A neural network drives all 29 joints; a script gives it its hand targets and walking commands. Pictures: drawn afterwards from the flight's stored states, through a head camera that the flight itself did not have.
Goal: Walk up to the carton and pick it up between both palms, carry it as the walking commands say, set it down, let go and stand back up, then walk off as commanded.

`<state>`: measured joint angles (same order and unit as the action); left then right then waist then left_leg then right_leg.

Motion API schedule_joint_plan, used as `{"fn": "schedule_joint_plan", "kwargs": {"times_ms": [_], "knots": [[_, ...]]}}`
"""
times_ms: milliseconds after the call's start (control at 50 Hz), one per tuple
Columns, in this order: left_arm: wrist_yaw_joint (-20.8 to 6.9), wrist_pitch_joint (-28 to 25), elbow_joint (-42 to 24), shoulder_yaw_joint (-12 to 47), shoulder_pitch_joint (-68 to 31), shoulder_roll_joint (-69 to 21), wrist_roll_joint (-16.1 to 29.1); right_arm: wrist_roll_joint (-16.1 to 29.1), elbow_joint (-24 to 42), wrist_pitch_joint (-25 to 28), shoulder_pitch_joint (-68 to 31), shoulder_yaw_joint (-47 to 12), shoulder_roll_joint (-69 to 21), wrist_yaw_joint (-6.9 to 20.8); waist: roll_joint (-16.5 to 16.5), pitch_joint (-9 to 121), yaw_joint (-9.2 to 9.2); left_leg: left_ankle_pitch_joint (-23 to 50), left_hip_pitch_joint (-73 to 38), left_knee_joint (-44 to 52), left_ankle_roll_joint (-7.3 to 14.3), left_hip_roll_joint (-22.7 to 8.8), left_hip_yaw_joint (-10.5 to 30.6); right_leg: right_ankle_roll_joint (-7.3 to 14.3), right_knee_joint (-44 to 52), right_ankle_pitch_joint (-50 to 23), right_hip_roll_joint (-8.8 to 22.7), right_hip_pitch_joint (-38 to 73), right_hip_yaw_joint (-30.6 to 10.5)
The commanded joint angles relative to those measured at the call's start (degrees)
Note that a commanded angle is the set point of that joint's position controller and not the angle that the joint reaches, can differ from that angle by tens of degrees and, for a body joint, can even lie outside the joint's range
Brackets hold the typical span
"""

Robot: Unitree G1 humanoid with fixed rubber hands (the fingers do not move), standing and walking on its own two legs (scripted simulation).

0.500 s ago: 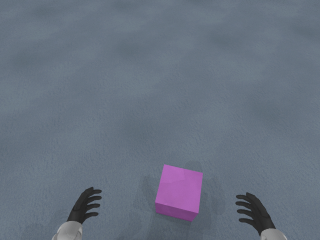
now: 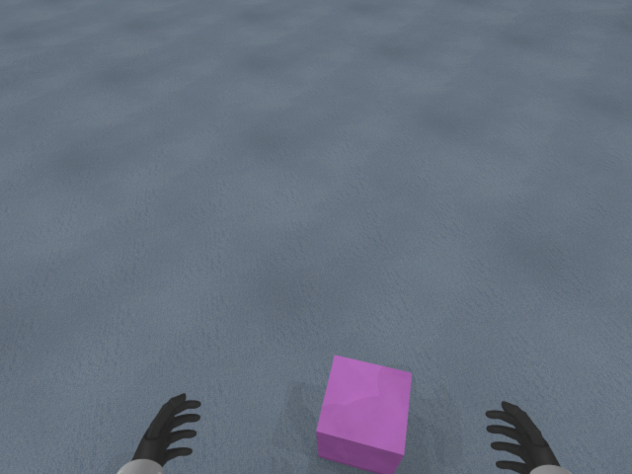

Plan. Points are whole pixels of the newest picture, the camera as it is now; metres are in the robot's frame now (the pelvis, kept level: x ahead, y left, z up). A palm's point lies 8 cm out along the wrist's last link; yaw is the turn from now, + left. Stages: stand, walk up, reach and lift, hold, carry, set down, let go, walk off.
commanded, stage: stand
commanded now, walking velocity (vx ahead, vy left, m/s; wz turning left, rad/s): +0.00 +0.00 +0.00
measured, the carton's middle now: (363, 416) +0.39 -0.09 -0.65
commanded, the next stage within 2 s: walk off in 1.82 s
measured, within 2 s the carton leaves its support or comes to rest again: neither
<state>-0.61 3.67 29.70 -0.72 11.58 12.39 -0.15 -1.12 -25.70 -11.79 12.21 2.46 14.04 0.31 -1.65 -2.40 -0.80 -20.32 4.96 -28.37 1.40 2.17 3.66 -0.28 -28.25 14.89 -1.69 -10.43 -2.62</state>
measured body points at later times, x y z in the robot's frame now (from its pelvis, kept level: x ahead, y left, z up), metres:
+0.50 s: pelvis +0.01 -0.02 +0.00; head +0.02 -0.04 +0.45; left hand +0.13 +0.28 -0.09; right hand +0.16 -0.31 -0.11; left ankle -0.05 +0.11 -0.74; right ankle +0.01 -0.12 -0.74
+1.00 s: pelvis +0.00 -0.03 +0.01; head +0.00 -0.04 +0.46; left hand +0.10 +0.29 -0.10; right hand +0.12 -0.33 -0.11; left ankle -0.05 +0.11 -0.74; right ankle +0.01 -0.12 -0.74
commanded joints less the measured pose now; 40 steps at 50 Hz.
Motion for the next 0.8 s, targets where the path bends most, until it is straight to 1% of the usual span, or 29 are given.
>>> {"fn": "schedule_joint_plan", "kwargs": {"times_ms": [0, 20, 40, 60, 100, 180, 220, 280, 380, 520, 780], "knots": [[1.9, -1.4, 2.0, -4.6, -0.9, 13.1, -3.5, -1.4, -0.8, 6.0, -2.8, 2.9, 10.2, -1.7, -3.2, -0.3, 0.95, 5.6, 10.0, 5.9, -2.4, -3.8, 3.0, -0.5, 2.5, -4.1, 3.2, -1.7, -0.5], [1.9, -1.8, 2.6, -4.6, -1.5, 12.5, -3.3, -1.7, -1.4, 7.5, -3.5, 2.6, 9.8, -1.5, -2.7, -0.3, 1.09, -0.3, 11.3, 7.0, -1.9, -4.2, 4.1, -0.3, 3.0, -0.6, 3.2, -2.2, -1.0], [1.8, -2.3, 3.3, -4.5, -2.1, 12.3, -3.2, -1.8, -2.1, 8.6, -4.0, 2.4, 10.0, -1.3, -1.7, -0.3, 1.17, -3.1, 11.8, 7.4, -1.5, -4.4, 4.9, -0.1, 3.4, 1.2, 3.3, -2.4, -1.5], [1.7, -2.8, 4.0, -4.5, -2.7, 11.8, -3.0, -1.7, -3.0, 9.3, -4.4, 2.2, 10.1, -1.2, -0.7, 0.2, 1.25, -3.3, 11.7, 7.1, -1.2, -4.6, 5.2, 0.1, 3.5, 1.7, 3.4, -2.7, -1.8], [1.3, -3.6, 5.5, -4.3, -3.3, 11.7, -2.8, -1.5, -4.4, 10.4, -4.5, 2.1, 10.8, -1.0, 0.3, 2.3, 0.99, 1.0, 9.5, 6.0, -0.9, -4.8, 5.2, 0.6, 3.6, -1.0, 3.8, -2.3, -2.3], [1.4, -4.1, 8.1, -4.2, -3.0, 12.8, -2.5, -1.3, -7.4, 11.5, -3.2, 1.8, 12.3, -1.2, 1.5, 5.1, 0.56, 13.0, 5.2, 3.6, -1.4, -4.9, 4.4, 1.1, 3.4, -10.9, 4.8, -0.8, -3.1], [1.6, -4.2, 9.4, -4.2, -2.7, 13.5, -2.3, -1.3, -8.8, 11.7, -2.5, 1.7, 12.9, -1.4, 1.8, 5.7, 0.52, 16.2, 4.0, 3.2, -1.5, -5.1, 4.3, 1.2, 3.3, -14.0, 5.1, 0.3, -3.2], [1.8, -4.1, 11.2, -4.1, -2.6, 14.4, -2.1, -1.2, -10.6, 11.8, -1.9, 1.4, 13.6, -1.7, 2.1, 5.9, 0.64, 18.5, 3.4, 3.2, -1.6, -5.2, 4.3, 1.4, 3.4, -16.6, 5.5, 1.7, -3.3], [2.0, -4.0, 13.6, -4.0, -2.8, 15.6, -1.9, -1.0, -12.9, 12.0, -1.4, 1.0, 14.4, -2.0, 2.1, 5.7, 0.92, 20.5, 3.3, 3.4, -1.6, -5.4, 4.4, 1.6, 3.5, -19.4, 6.0, 3.7, -3.5], [2.0, -4.0, 16.5, -3.8, -3.9, 16.2, -1.6, -0.8, -15.4, 12.2, -1.4, 0.5, 14.9, -2.2, 1.4, 5.1, 1.2, 21.2, 3.4, 4.4, -1.5, -5.7, 4.5, 1.7, 4.2, -20.4, 6.3, 5.3, -3.8], [1.6, -4.1, 21.0, -3.4, -6.0, 16.9, -1.3, -0.6, -19.9, 12.6, -2.3, 0.0, 16.0, -2.4, 1.3, 3.5, 1.35, 18.0, 3.6, 7.5, -1.2, -6.4, 4.8, 2.0, 6.6, -16.5, 6.4, 6.0, -4.7]]}}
